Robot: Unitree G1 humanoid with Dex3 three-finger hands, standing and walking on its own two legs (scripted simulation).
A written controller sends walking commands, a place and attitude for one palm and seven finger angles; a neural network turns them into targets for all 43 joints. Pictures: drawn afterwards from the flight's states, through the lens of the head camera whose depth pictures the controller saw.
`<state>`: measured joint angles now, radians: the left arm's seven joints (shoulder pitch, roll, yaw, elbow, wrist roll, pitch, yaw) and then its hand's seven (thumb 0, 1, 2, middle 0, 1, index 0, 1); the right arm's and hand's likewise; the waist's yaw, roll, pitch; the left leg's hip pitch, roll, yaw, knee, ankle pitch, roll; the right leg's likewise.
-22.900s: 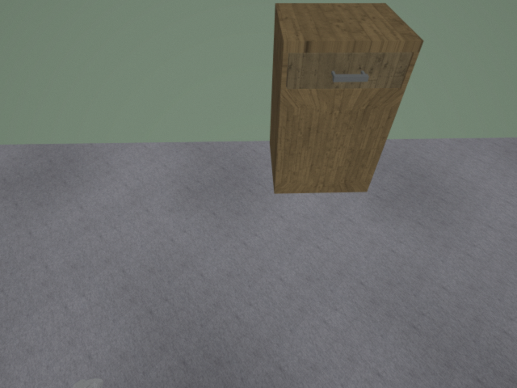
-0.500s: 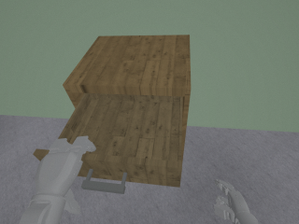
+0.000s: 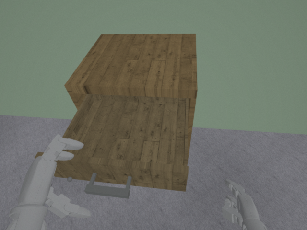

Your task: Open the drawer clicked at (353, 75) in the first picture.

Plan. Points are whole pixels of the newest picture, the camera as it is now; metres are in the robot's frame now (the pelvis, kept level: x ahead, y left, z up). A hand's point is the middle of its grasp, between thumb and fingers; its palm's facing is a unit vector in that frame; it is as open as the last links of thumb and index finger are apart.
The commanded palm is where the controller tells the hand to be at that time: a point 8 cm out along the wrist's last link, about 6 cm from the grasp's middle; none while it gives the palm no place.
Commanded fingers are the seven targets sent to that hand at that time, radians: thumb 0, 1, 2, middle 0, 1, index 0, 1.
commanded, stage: draw the hand back to the body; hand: left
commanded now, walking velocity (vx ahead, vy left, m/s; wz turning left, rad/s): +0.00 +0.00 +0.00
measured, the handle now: (109, 184) +0.25 +0.18 -0.08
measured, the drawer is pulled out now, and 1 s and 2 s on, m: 0.29 0.29 0.29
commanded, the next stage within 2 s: step back with the hand held close in 0.90 s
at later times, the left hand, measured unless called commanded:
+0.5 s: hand (48, 167) +0.19 +0.23 +0.15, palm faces +0.37 -0.83 -0.41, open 10.4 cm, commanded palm +0.14 +0.27 +0.18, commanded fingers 0.00 0.58 0.76 -0.22 -0.50 -0.22 -0.50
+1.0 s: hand (44, 170) +0.18 +0.23 +0.16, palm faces +0.41 -0.81 -0.41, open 7.5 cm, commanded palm +0.13 +0.27 +0.18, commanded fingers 0.00 0.90 0.90 -0.20 -0.30 -0.20 -0.30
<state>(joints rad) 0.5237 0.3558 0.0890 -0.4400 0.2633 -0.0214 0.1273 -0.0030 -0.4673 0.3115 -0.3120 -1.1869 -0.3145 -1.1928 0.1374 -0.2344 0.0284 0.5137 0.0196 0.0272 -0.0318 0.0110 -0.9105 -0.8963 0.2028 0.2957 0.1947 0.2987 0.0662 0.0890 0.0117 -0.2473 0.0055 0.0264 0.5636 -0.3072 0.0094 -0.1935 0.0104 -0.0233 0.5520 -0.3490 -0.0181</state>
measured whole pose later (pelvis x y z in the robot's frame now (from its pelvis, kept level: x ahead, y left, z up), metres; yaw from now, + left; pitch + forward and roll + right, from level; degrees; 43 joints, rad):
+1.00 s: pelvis +0.01 -0.01 +0.01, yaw +1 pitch -3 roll +0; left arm 0.56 0.33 0.27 -0.49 -0.07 -0.08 0.12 0.02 0.88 0.89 -0.21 -0.31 -0.21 -0.32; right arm 0.16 -0.22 0.03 0.62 0.02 -0.09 -0.08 0.01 -0.91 -0.90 0.20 0.30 0.20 0.30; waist 0.06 0.07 0.02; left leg -0.13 0.01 0.00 0.44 -0.26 -0.01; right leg -0.06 0.02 -0.05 0.42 -0.30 -0.03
